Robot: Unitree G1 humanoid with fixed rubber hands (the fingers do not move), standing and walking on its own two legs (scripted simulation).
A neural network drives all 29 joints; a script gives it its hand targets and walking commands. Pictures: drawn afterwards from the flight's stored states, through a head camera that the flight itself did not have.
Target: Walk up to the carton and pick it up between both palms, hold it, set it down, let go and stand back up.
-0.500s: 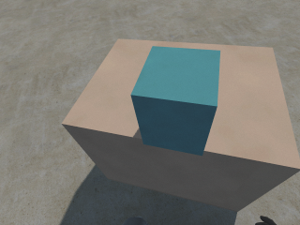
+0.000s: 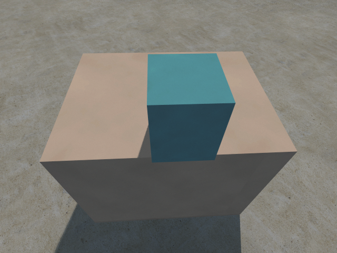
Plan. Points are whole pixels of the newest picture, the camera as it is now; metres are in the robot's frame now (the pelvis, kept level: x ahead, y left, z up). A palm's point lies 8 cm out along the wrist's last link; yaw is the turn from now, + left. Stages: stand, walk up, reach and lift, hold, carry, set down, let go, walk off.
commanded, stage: walk up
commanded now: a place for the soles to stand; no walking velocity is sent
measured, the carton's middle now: (183, 109) +0.51 -0.03 +0.03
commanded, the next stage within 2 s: none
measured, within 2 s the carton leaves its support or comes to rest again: neither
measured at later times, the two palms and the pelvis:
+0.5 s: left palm out of the picture +0.13 +0.24 -0.13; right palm out of the picture +0.03 -0.26 -0.12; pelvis +0.04 +0.00 +0.00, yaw -5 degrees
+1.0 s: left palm out of the picture +0.09 +0.22 -0.12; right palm out of the picture +0.08 -0.29 -0.13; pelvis +0.05 -0.03 +0.00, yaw -1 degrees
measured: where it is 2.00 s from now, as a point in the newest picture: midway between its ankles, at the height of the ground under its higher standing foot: outside the picture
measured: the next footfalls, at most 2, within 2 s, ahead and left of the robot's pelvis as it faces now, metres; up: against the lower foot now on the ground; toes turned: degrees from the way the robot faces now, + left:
right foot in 0.04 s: +0.02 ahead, -0.12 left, +0.00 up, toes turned +2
right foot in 0.48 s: +0.09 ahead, -0.13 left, +0.00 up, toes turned +3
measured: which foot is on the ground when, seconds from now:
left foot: down 0.00-1.00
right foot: up 0.00-0.02, down 0.04-0.30, up 0.32-0.46, down 0.48-1.00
